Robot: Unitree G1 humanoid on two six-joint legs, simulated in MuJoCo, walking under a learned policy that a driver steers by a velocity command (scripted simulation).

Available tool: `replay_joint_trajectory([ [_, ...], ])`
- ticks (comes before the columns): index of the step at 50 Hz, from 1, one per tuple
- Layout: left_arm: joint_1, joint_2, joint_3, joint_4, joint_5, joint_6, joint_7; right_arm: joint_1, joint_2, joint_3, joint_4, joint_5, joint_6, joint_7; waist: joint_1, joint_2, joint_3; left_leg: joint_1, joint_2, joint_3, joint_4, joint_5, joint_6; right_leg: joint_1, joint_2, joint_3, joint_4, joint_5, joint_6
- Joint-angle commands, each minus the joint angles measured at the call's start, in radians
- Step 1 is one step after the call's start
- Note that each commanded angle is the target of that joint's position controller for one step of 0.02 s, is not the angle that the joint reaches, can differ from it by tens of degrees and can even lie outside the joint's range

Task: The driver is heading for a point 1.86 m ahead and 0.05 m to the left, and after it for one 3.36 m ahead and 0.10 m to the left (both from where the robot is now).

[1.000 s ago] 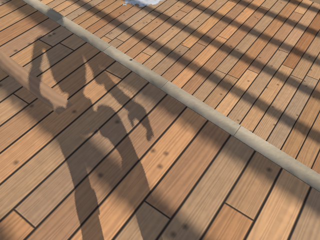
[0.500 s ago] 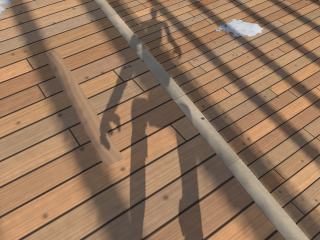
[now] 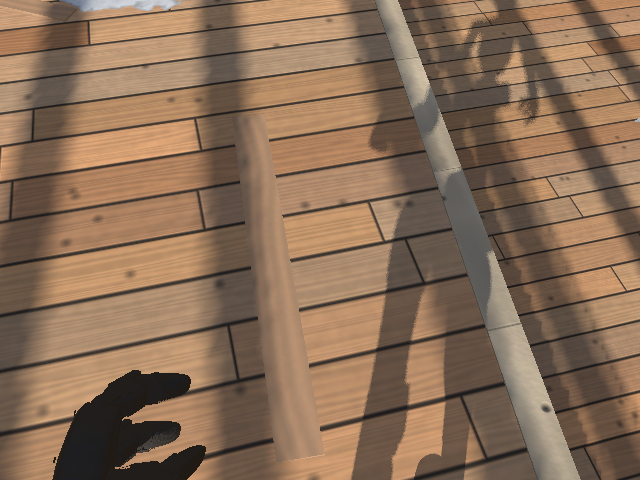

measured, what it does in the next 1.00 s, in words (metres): walks ahead: right foot, then left foot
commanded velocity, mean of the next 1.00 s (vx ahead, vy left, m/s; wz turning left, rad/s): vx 0.12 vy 0.00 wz -0.09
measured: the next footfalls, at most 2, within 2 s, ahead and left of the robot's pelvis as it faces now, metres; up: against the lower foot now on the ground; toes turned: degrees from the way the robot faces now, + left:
right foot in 0.10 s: +0.33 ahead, -0.14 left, +0.00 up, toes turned +15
left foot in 0.44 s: +0.23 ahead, +0.09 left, +0.00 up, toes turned +11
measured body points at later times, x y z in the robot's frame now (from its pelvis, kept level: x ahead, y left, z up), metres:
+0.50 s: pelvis +0.18 -0.05 -0.01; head +0.20 -0.03 +0.44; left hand +0.22 +0.24 -0.13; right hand +0.43 -0.23 -0.07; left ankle +0.19 +0.08 -0.74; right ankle +0.28 -0.15 -0.72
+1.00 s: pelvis +0.20 -0.10 +0.00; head +0.23 -0.13 +0.45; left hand +0.43 +0.13 -0.06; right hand +0.31 -0.40 -0.11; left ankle +0.23 +0.06 -0.65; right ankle +0.22 -0.18 -0.73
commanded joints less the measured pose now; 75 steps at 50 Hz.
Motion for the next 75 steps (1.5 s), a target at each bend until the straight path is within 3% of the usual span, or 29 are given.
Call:
replay_joint_trajectory([
  [1,-0.105,0.091,0.050,-0.108,-0.047,-0.055,0.018,-0.038,-0.155,-0.040,-0.072,0.022,0.001,-0.033,0.036,0.057,-0.095,-0.189,0.131,-0.245,-0.004,0.531,-0.039,0.379,0.195,-0.080,-0.283,0.164,0.002],
  [4,0.161,0.177,0.103,-0.059,-0.040,-0.062,0.039,-0.147,-0.138,-0.041,-0.123,0.002,0.012,-0.041,0.187,0.150,-0.263,-0.166,0.065,-0.197,0.373,0.565,-0.145,0.696,0.138,-0.059,-0.364,0.386,-0.036],
  [5,0.341,0.187,0.100,-0.027,-0.023,-0.045,0.043,-0.124,-0.037,-0.010,-0.164,-0.020,0.017,-0.037,0.223,0.094,-0.431,-0.296,0.035,-0.120,0.686,0.086,-0.189,0.983,-0.092,0.100,-0.214,0.584,-0.114],
  [6,0.375,0.197,0.085,-0.036,0.027,-0.031,0.033,0.081,0.048,0.016,-0.184,-0.034,0.022,-0.027,0.125,-0.218,-0.591,-0.522,-0.040,-0.100,1.009,-0.527,-0.215,1.213,-0.399,0.467,-0.134,1.020,-0.278],
  [7,0.321,0.203,0.097,-0.033,0.008,-0.016,0.018,0.207,-0.087,0.003,-0.177,-0.015,0.034,-0.008,0.082,-0.270,-0.672,-0.588,0.094,-0.093,1.208,-0.406,-0.237,1.199,-0.514,0.632,-0.162,0.679,-0.401],
  [9,0.134,0.087,0.073,-0.074,-0.014,0.010,0.035,-0.045,-0.167,-0.023,-0.216,-0.007,0.069,-0.012,0.112,-0.066,-0.378,-0.676,0.198,0.044,1.152,-0.138,-0.255,0.860,-0.300,0.414,-0.341,-0.014,-0.331],
  [12,0.059,0.122,0.069,-0.033,-0.003,0.011,0.027,-0.107,-0.107,-0.014,-0.270,-0.029,0.098,-0.020,0.051,-0.038,-0.137,-0.506,0.226,0.072,0.959,-0.128,-0.239,0.404,-0.164,0.142,-0.410,0.155,-0.277],
  [16,0.082,0.113,0.064,0.039,-0.012,-0.003,-0.012,-0.114,0.006,0.039,-0.243,-0.052,0.064,-0.024,0.053,-0.083,-0.249,-0.280,0.221,0.117,0.513,-0.062,-0.212,0.378,-0.108,0.019,-0.390,0.496,-0.303],
  [22,0.120,0.171,0.082,0.035,-0.052,0.059,-0.017,-0.211,-0.122,0.000,-0.277,-0.058,0.077,-0.019,0.049,-0.087,-0.163,-0.017,0.221,0.107,0.068,0.110,-0.120,0.194,-0.043,0.147,-0.358,-0.330,-0.183],
  [23,0.138,0.120,0.068,0.025,-0.043,0.057,-0.019,-0.149,-0.182,-0.012,-0.288,-0.077,0.080,-0.035,0.033,0.037,-0.191,0.102,0.412,-0.061,0.021,0.106,-0.038,0.060,0.018,0.105,-0.191,-0.513,-0.119],
  [24,0.139,0.101,0.071,-0.004,-0.066,0.051,-0.013,-0.140,-0.244,-0.037,-0.248,-0.096,0.090,-0.040,0.042,0.305,-0.175,-0.023,0.601,-0.226,-0.112,0.077,0.098,-0.027,0.142,-0.135,0.076,-0.553,-0.066],
  [25,0.157,0.180,0.099,0.005,-0.065,0.053,-0.002,-0.207,-0.203,-0.027,-0.277,-0.107,0.076,-0.045,0.041,0.276,-0.135,-0.136,0.614,-0.230,-0.148,0.133,0.145,0.010,0.089,-0.107,0.327,-0.550,-0.027],
  [28,0.322,0.183,0.127,0.074,-0.054,0.109,0.026,-0.416,-0.071,0.009,-0.307,-0.060,0.037,-0.045,0.139,0.189,-0.116,-0.189,0.490,0.015,-0.100,0.269,0.041,0.019,0.054,-0.107,0.572,-0.388,0.028],
  [33,0.200,0.058,0.081,-0.014,-0.052,0.126,-0.006,-0.376,-0.105,-0.018,-0.267,-0.044,0.047,-0.058,0.088,0.143,-0.163,-0.137,0.475,0.181,-0.018,0.346,0.006,0.165,-0.009,-0.166,0.205,-0.292,0.011],
  [37,0.268,0.104,0.103,-0.019,-0.056,0.130,-0.030,-0.337,-0.137,-0.044,-0.231,-0.015,0.057,-0.052,0.119,0.138,-0.200,-0.154,0.531,0.199,0.103,0.329,-0.028,0.371,0.066,-0.250,-0.076,-0.210,-0.054],
  [38,0.307,0.137,0.120,-0.008,-0.051,0.129,-0.021,-0.300,-0.110,-0.043,-0.210,-0.010,0.057,-0.051,0.130,0.075,-0.195,-0.214,0.498,0.242,0.202,0.217,-0.083,0.459,0.086,-0.208,-0.158,-0.126,-0.090],
  [39,0.348,0.255,0.155,-0.015,-0.037,0.117,-0.002,-0.272,-0.061,-0.035,-0.213,-0.040,0.062,-0.043,0.123,-0.211,-0.154,-0.442,0.376,0.359,0.524,-0.039,-0.188,0.591,-0.088,0.081,-0.273,0.233,-0.181],
  [40,0.362,0.358,0.172,-0.045,-0.006,0.097,-0.003,-0.414,-0.031,-0.015,-0.308,-0.062,0.057,-0.044,0.163,-0.407,-0.180,-0.741,0.188,0.252,0.758,-0.341,-0.246,0.666,-0.287,0.502,-0.356,0.369,-0.403],
  [41,0.391,0.304,0.155,-0.052,0.013,0.074,-0.016,-0.484,-0.088,-0.028,-0.298,-0.051,0.049,-0.045,0.229,-0.222,-0.238,-0.769,0.195,0.104,0.893,-0.327,-0.219,0.699,-0.304,0.490,-0.382,0.301,-0.424],
  [43,0.278,0.245,0.139,-0.054,-0.037,0.066,0.000,-0.419,-0.089,-0.037,-0.253,-0.036,0.051,-0.057,0.139,-0.088,-0.194,-0.752,0.229,0.053,0.870,-0.145,-0.190,0.636,-0.188,0.333,-0.339,0.155,-0.301],
  [44,0.195,0.191,0.119,-0.079,-0.055,0.080,0.015,-0.381,-0.107,-0.043,-0.230,-0.039,0.056,-0.060,0.107,-0.095,-0.201,-0.724,0.244,0.069,0.853,-0.076,-0.203,0.603,-0.177,0.259,-0.326,0.161,-0.267],
  [50,0.122,0.020,0.053,-0.060,-0.011,0.070,0.012,-0.272,-0.004,0.005,-0.129,-0.020,0.065,-0.031,0.093,-0.078,-0.233,-0.411,0.295,0.127,0.559,0.079,-0.259,0.502,-0.079,0.005,-0.353,0.130,-0.224],
  [55,0.143,0.147,0.103,-0.033,-0.001,0.091,0.014,-0.333,-0.119,-0.017,-0.191,0.000,0.078,-0.021,0.162,-0.127,-0.103,-0.432,0.284,0.164,0.471,-0.078,-0.231,0.511,-0.195,0.081,-0.390,-0.018,-0.308],
  [65,0.047,0.131,0.128,-0.052,-0.052,0.129,0.034,-0.200,-0.061,-0.022,-0.219,-0.001,0.092,0.020,0.070,-0.108,-0.192,-0.269,0.232,0.252,0.212,-0.006,-0.164,0.598,-0.213,-0.094,-0.199,0.256,-0.222],
  [66,0.078,0.118,0.131,-0.033,-0.060,0.133,0.035,-0.164,-0.079,-0.033,-0.210,-0.009,0.087,0.015,0.056,-0.054,-0.180,-0.179,0.217,0.214,0.069,0.163,-0.120,0.520,-0.168,-0.160,-0.097,0.120,-0.147],
  [68,-0.010,0.051,0.110,-0.098,-0.009,0.112,0.040,-0.104,-0.282,-0.081,-0.248,-0.065,0.053,-0.006,0.051,0.386,-0.167,0.073,0.569,-0.411,-0.027,0.819,0.176,-0.046,0.115,-0.202,0.425,-0.638,0.027],
  [69,-0.056,0.084,0.115,-0.099,-0.013,0.095,0.040,-0.095,-0.253,-0.077,-0.262,-0.091,0.034,-0.001,-0.002,0.249,-0.226,0.076,0.569,-0.399,-0.047,0.723,0.219,-0.082,0.109,-0.058,0.541,-0.650,0.020],
  [71,-0.033,0.100,0.124,-0.065,-0.022,0.087,0.047,-0.202,-0.206,-0.067,-0.267,-0.047,0.029,-0.017,0.070,0.096,-0.172,0.052,0.449,-0.250,-0.016,0.606,0.101,-0.099,0.081,-0.031,0.524,-0.459,0.004],
  [75,0.013,0.092,0.124,-0.038,-0.021,0.088,0.040,-0.254,-0.174,-0.048,-0.305,-0.021,0.059,-0.045,0.106,0.095,-0.201,-0.003,0.371,-0.204,-0.004,0.622,0.055,-0.010,0.118,-0.032,0.469,-0.290,0.029],
])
